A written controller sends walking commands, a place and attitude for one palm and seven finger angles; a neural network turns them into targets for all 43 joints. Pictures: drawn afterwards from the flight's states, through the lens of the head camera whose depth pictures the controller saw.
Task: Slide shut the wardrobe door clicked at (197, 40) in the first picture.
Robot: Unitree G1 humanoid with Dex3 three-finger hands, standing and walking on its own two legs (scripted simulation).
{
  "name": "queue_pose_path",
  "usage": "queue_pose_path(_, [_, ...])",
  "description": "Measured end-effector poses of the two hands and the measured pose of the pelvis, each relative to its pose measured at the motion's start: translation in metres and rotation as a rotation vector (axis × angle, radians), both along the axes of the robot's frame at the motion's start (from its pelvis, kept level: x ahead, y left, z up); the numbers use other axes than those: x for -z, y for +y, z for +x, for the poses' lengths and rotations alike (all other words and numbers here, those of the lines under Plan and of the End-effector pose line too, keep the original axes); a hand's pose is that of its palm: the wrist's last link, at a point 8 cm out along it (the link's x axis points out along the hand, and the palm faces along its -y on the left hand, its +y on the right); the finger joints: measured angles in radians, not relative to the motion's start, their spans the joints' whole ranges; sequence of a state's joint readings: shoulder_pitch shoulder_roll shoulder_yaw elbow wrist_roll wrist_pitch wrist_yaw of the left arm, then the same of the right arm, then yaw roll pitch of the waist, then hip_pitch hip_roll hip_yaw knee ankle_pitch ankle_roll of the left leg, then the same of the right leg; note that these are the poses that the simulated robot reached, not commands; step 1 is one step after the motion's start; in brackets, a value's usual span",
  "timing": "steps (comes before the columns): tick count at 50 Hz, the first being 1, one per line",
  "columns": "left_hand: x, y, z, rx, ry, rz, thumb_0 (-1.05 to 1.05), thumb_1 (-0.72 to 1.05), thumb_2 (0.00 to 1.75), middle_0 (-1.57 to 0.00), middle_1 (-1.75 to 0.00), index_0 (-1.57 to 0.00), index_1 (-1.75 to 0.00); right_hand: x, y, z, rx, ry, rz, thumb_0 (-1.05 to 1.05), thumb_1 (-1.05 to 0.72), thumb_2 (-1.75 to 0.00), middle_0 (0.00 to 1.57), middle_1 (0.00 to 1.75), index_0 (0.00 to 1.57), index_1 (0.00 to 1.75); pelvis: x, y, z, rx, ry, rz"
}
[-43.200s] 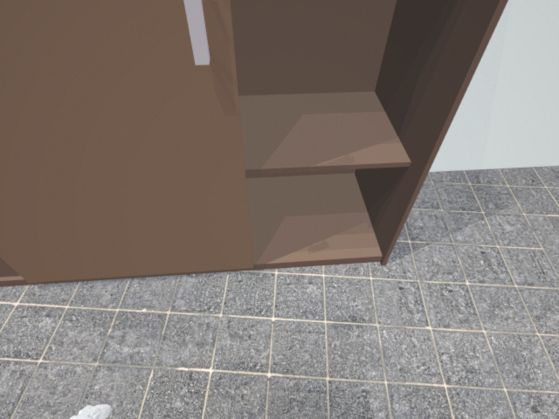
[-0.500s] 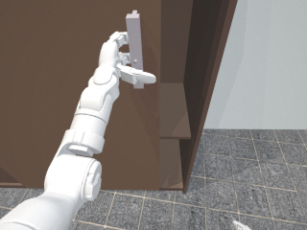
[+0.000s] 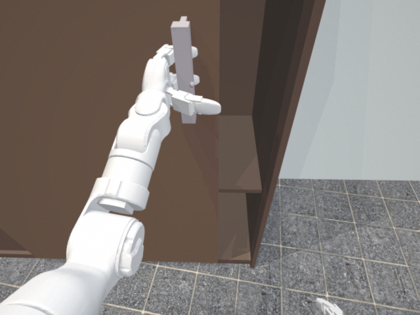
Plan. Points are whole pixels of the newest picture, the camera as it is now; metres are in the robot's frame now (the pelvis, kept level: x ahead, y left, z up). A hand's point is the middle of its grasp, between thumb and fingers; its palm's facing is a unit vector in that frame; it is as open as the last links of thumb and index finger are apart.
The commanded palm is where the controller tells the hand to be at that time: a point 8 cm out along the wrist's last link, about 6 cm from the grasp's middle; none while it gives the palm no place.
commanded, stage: slide the fingers in behind the handle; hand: left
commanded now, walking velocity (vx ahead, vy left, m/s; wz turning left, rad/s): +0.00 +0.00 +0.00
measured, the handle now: (186, 72) +0.49 +0.06 +0.25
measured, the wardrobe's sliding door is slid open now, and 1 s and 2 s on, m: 0.15 0.15 0.15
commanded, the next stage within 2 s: grip the handle and tug to test in 0.80 s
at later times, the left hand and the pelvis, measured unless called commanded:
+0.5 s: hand (197, 84) +0.44 +0.04 +0.25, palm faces -0.01 -1.00 -0.01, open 14.0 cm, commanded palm +0.42 +0.08 +0.25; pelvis +0.00 +0.00 +0.00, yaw +1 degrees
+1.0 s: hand (196, 84) +0.44 +0.04 +0.25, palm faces -0.03 -1.00 +0.02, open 13.9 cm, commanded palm +0.41 +0.09 +0.25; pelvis +0.00 +0.00 +0.00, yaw +0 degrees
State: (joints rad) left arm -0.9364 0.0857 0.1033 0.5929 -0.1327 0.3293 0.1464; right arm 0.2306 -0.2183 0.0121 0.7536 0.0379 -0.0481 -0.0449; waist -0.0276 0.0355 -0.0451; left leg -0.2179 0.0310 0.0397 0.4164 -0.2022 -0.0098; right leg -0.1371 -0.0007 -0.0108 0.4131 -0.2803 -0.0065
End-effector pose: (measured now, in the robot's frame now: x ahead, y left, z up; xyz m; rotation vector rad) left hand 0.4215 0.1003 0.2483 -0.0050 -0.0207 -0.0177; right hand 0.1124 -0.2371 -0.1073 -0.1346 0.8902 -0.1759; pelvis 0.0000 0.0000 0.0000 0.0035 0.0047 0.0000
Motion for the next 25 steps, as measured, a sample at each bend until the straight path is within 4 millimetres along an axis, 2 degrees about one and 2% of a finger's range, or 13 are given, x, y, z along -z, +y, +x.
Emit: queue_pose_path(25, [-0.0009, -0.0096, -0.0014, -0.008, -0.005, 0.012, -0.01, -0.5, 0.3, -0.31, -1.2, -0.3, -1.2, 0.0026, 0.001, 0.0034, -0.019, 0.005, 0.009, 0.01, -0.9, -0.9, 0.2, 0.3, 0.2, 0.3, 0.0009, -0.0032, -0.0011, -0.012, 0.002, 0.001])
